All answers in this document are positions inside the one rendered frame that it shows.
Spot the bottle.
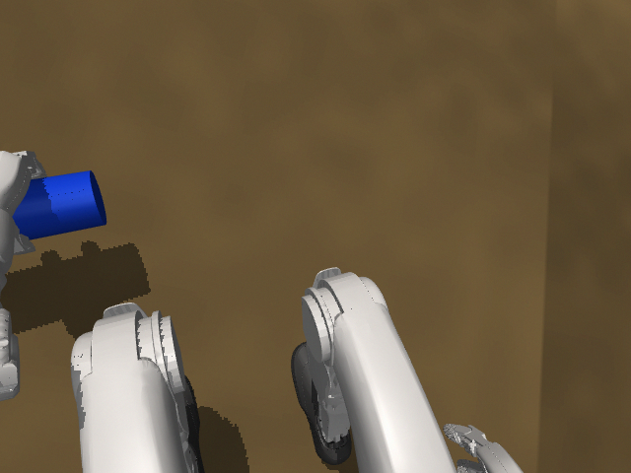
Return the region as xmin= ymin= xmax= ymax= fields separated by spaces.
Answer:
xmin=12 ymin=170 xmax=106 ymax=240

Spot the left robot arm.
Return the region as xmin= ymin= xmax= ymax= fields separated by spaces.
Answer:
xmin=0 ymin=209 xmax=20 ymax=401

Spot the right robot hand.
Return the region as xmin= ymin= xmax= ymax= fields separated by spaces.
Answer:
xmin=443 ymin=424 xmax=524 ymax=473

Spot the left robot hand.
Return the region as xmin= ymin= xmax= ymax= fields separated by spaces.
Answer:
xmin=0 ymin=151 xmax=47 ymax=255

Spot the right robot foot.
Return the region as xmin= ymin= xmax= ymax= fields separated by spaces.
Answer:
xmin=291 ymin=342 xmax=352 ymax=465

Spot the left robot foot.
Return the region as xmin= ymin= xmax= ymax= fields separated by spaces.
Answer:
xmin=182 ymin=375 xmax=205 ymax=473

